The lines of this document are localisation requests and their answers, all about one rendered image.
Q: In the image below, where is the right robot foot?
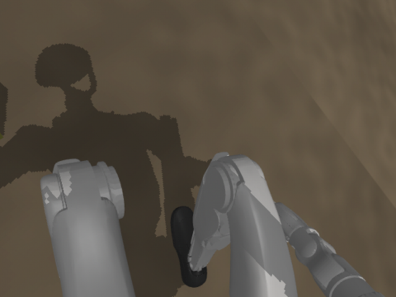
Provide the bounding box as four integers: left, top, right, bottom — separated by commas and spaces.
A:
171, 206, 207, 288

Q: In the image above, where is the right robot hand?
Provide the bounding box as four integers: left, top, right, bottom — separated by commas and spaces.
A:
274, 202, 308, 242

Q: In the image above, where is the right robot arm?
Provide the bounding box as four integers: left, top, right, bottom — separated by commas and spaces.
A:
289, 226, 385, 297

